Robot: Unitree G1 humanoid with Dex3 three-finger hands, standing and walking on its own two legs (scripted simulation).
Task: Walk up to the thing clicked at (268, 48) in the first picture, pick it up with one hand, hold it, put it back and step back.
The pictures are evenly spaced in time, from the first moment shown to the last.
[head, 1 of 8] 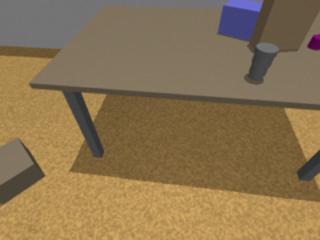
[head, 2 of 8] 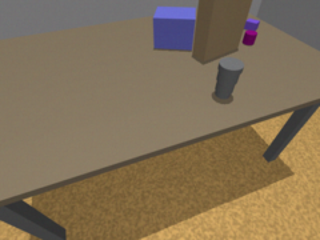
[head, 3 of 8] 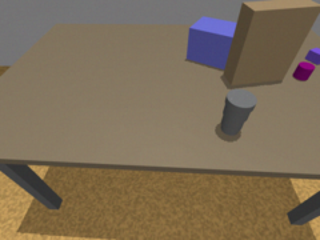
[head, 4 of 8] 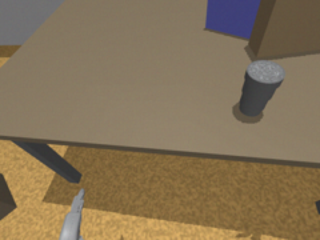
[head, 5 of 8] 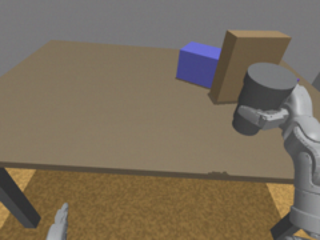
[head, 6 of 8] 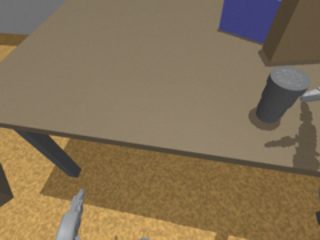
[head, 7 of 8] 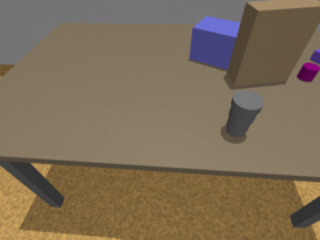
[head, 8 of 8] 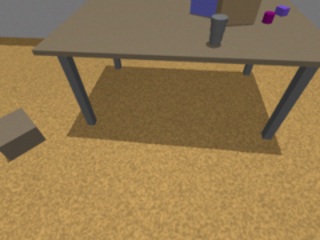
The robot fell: no
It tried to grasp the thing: yes
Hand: right
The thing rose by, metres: 0.22
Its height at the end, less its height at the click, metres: +0.00
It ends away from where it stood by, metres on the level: 0.01
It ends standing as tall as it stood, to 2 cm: yes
